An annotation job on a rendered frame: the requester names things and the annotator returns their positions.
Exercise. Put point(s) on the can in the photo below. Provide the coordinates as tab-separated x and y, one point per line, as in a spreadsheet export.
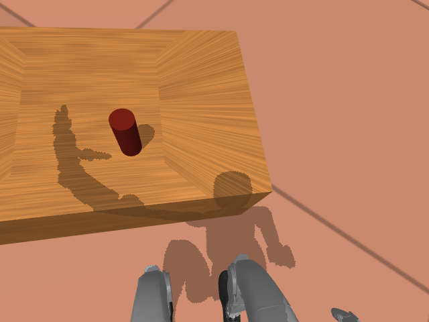
123	124

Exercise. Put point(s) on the right robot hand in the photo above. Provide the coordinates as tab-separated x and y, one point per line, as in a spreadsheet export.
343	316

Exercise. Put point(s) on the right robot foot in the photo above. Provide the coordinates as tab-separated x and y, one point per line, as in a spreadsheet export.
223	295

